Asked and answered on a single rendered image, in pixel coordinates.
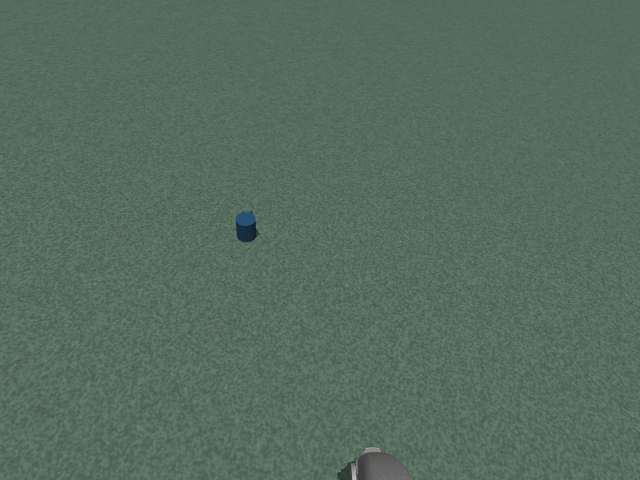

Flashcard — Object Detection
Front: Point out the mug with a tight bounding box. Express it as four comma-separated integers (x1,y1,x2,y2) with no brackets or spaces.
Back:
236,210,256,242

